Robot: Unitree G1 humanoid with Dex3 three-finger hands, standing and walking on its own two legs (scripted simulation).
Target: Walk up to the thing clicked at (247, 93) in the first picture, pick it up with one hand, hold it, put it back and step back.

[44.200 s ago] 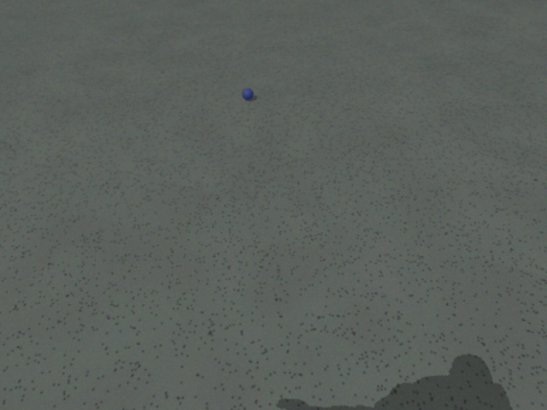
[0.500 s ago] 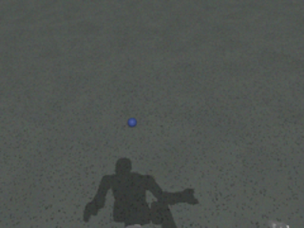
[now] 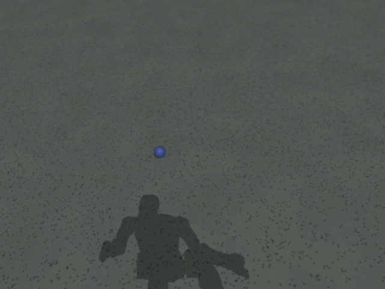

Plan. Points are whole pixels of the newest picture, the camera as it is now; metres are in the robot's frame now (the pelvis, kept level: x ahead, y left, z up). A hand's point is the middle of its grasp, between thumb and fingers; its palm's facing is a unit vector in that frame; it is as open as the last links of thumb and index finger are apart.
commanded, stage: step back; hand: left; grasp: from above
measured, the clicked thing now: (159, 151) +1.04 +0.24 -0.72
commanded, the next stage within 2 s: stand in 0.34 s
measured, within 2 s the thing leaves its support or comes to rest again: neither
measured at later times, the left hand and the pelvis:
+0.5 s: hand out of the picture +0.13 +0.27 -0.15, palm faces +0.04 -0.95 -0.32, open 7.4 cm; pelvis +0.05 +0.01 +0.01, yaw +2 degrees
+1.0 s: hand out of the picture +0.10 +0.27 -0.13, palm faces +0.03 -0.94 -0.34, open 7.4 cm; pelvis +0.03 +0.01 +0.02, yaw +3 degrees
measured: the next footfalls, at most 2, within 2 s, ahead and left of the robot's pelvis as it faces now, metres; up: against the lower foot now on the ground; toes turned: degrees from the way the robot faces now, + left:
left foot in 0.28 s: +0.06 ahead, +0.14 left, +0.00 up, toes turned +2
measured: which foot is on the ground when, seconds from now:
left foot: down 0.00-0.02, up 0.04-0.26, down 0.28-1.00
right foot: down 0.00-1.00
